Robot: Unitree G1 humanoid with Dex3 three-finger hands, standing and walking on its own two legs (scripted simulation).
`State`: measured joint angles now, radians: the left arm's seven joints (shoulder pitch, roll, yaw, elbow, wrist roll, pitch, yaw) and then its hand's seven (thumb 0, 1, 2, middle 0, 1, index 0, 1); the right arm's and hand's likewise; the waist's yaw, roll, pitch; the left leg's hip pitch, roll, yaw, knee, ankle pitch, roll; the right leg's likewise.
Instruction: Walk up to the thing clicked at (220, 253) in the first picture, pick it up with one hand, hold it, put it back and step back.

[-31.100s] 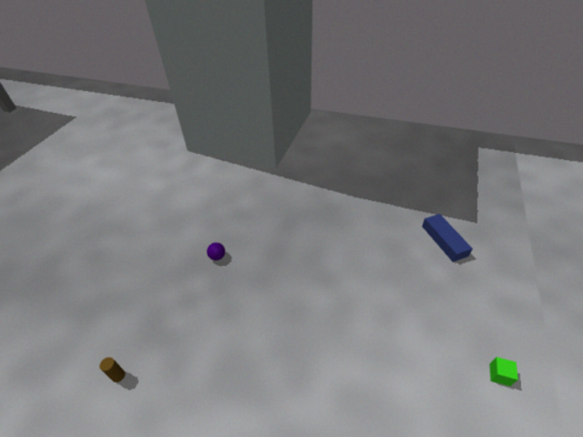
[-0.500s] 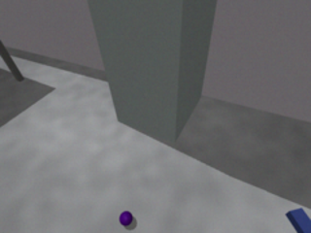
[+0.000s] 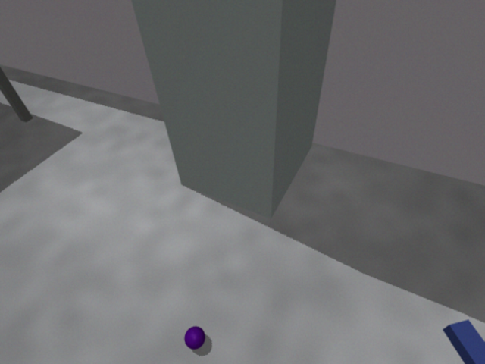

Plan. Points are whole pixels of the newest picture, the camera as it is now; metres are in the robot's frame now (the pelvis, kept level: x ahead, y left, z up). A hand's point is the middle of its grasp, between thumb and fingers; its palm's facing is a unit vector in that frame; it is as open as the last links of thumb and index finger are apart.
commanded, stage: stand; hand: left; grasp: from above
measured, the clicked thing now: (194, 337) +0.42 +0.23 -0.74
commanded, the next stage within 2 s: step back in 0.32 s
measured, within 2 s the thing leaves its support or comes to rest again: neither
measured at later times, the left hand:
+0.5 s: hand out of the picture +0.08 +0.27 -0.16, palm faces +0.00 -0.93 -0.36, open 7.4 cm
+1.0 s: hand out of the picture -0.01 +0.29 -0.18, palm faces -0.11 -0.92 -0.38, open 7.4 cm
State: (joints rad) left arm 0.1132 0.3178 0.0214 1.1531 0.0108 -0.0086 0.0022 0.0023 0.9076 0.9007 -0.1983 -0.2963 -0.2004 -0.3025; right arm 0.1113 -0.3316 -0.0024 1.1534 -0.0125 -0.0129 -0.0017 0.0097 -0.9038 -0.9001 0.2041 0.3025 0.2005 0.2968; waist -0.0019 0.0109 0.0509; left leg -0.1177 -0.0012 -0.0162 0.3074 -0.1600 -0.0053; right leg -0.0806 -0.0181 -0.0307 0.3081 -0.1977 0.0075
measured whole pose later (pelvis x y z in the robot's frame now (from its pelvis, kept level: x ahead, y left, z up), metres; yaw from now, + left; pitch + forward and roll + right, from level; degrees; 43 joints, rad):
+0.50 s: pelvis -0.03 +0.01 -0.01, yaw +0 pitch -2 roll -1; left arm 0.06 0.36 0.06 1.03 0.00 0.02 0.01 0.00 0.91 0.90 -0.20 -0.30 -0.20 -0.30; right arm 0.05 -0.39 -0.03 1.04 0.01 0.03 0.01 0.01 -0.90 -0.90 0.20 0.30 0.20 0.30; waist -0.02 0.02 0.15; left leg -0.29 -0.01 -0.03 0.59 -0.24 0.02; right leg -0.20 -0.01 -0.03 0.46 -0.23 0.00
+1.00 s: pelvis -0.13 +0.03 -0.03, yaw -5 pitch -2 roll +0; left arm 0.11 0.38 0.07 0.91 0.01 0.05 0.00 0.00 0.91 0.90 -0.20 -0.30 -0.20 -0.30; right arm 0.09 -0.35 -0.04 0.86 -0.02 0.03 0.00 0.01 -0.90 -0.90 0.21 0.30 0.20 0.30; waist -0.02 -0.02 0.21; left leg -0.39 0.00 0.06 0.63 -0.20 0.04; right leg -0.26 0.03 0.08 0.75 -0.46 0.00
